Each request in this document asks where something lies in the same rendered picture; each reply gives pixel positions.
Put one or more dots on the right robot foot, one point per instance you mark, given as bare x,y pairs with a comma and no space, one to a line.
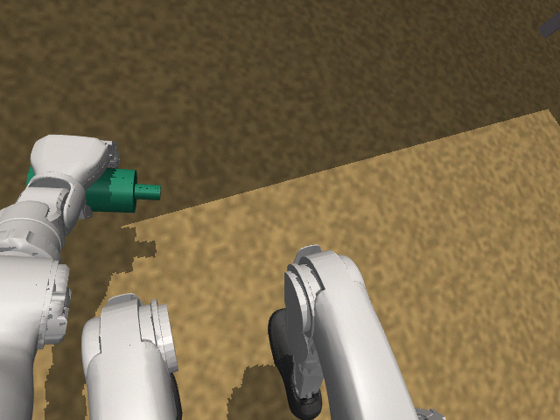
304,409

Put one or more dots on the left robot arm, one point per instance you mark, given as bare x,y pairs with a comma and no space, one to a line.
34,298

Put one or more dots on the bottle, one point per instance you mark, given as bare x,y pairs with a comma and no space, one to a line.
116,190

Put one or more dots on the left robot hand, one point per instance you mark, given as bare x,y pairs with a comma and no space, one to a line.
82,158

